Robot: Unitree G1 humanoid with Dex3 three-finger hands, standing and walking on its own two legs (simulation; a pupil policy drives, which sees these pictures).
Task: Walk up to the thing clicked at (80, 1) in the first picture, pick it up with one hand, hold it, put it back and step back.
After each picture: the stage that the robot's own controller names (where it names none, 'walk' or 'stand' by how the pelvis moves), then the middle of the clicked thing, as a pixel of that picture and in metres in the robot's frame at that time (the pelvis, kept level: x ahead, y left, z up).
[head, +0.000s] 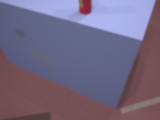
stand; out of the picture +0.80 +0.03 +0.13
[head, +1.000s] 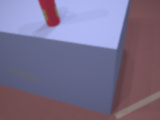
walk; out of the picture +0.67 +0.21 +0.15
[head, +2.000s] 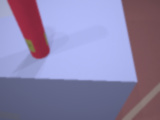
stand; (31, 25) +0.44 +0.19 +0.17
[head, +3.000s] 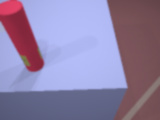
stand; (24, 41) +0.41 +0.22 +0.14
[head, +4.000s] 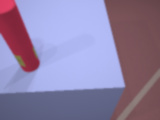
stand; (19, 41) +0.41 +0.23 +0.14
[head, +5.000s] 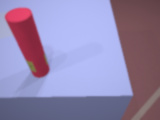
stand; (31, 47) +0.40 +0.20 +0.13
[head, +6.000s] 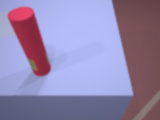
stand; (33, 46) +0.41 +0.20 +0.13
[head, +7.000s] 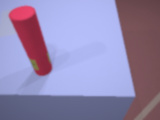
stand; (35, 46) +0.41 +0.20 +0.13
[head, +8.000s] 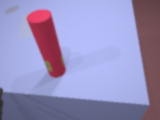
rise first; (49, 48) +0.40 +0.17 +0.14
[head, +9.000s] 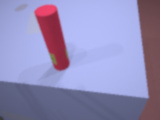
go down; (55, 41) +0.44 +0.17 +0.14
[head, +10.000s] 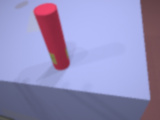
go down; (54, 41) +0.43 +0.17 +0.14
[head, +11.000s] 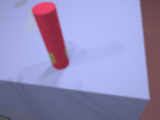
go down; (53, 40) +0.43 +0.17 +0.14
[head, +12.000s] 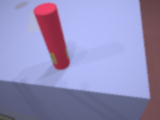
go down; (54, 40) +0.43 +0.17 +0.14
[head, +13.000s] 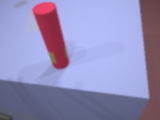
go down; (54, 40) +0.43 +0.17 +0.14
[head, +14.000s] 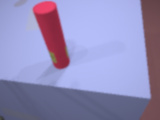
go down; (54, 39) +0.43 +0.17 +0.14
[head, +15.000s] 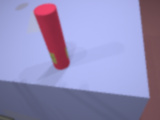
go down; (54, 41) +0.43 +0.17 +0.14
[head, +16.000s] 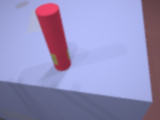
go down; (56, 41) +0.42 +0.17 +0.14
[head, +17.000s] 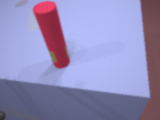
go down; (54, 39) +0.43 +0.17 +0.14
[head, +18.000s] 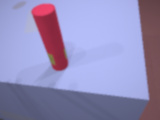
go down; (53, 41) +0.43 +0.17 +0.14
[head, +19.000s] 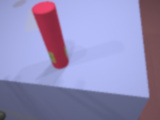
go down; (53, 39) +0.43 +0.17 +0.14
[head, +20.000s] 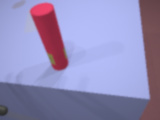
go down; (52, 41) +0.43 +0.17 +0.14
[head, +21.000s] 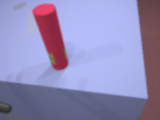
go down; (53, 41) +0.43 +0.17 +0.14
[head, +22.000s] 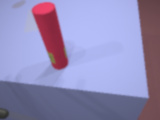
go down; (53, 40) +0.43 +0.17 +0.14
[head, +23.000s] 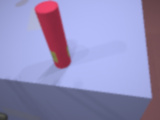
go down; (56, 39) +0.43 +0.17 +0.14
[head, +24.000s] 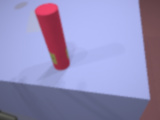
go down; (55, 41) +0.43 +0.17 +0.14
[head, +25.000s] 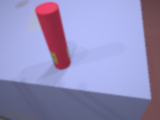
go down; (56, 40) +0.43 +0.17 +0.14
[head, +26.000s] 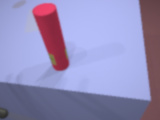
go down; (54, 41) +0.42 +0.17 +0.14
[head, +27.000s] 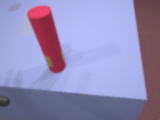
go down; (49, 43) +0.42 +0.18 +0.14
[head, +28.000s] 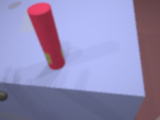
go down; (49, 40) +0.43 +0.18 +0.14
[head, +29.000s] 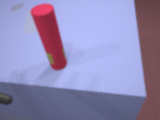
go down; (52, 41) +0.44 +0.17 +0.14
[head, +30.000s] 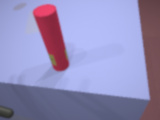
go down; (54, 42) +0.43 +0.17 +0.14
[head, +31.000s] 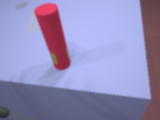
go down; (55, 41) +0.43 +0.17 +0.14
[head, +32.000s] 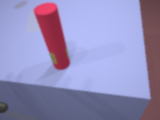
go down; (55, 40) +0.43 +0.17 +0.14
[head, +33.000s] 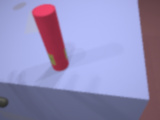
go down; (53, 42) +0.43 +0.17 +0.14
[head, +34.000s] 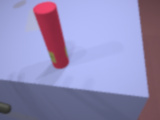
go down; (54, 39) +0.44 +0.17 +0.14
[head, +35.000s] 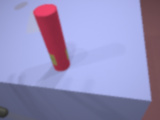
go down; (54, 42) +0.42 +0.17 +0.14
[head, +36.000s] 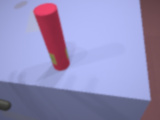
go down; (54, 41) +0.43 +0.17 +0.14
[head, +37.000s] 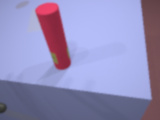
go down; (56, 40) +0.43 +0.17 +0.14
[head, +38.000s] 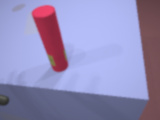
go down; (53, 43) +0.43 +0.17 +0.14
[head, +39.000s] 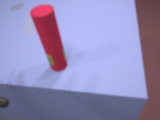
go down; (51, 42) +0.43 +0.17 +0.14
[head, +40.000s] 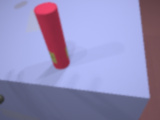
go down; (55, 40) +0.43 +0.17 +0.14
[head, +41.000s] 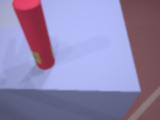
go down; (38, 38) +0.43 +0.15 +0.14
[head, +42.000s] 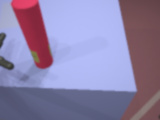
close in; (36, 37) +0.44 +0.17 +0.15
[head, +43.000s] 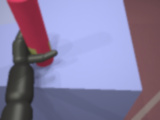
close; (35, 34) +0.42 +0.17 +0.17
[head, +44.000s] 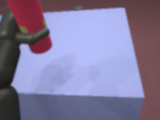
lift; (26, 8) +0.35 +0.16 +0.35
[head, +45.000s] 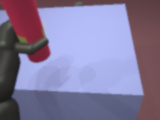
hold; (25, 19) +0.34 +0.17 +0.32
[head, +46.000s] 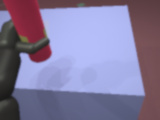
hold; (27, 18) +0.33 +0.17 +0.32
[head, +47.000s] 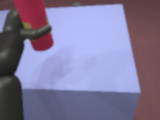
crouch; (30, 6) +0.38 +0.16 +0.33
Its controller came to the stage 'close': yes
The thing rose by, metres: 0.21
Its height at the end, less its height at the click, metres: +0.18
